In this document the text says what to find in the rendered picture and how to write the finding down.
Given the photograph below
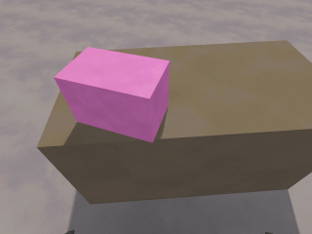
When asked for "pedestal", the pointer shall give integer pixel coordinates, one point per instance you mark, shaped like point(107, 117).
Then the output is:
point(239, 120)

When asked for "carton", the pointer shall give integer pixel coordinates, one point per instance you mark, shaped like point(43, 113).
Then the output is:
point(118, 92)

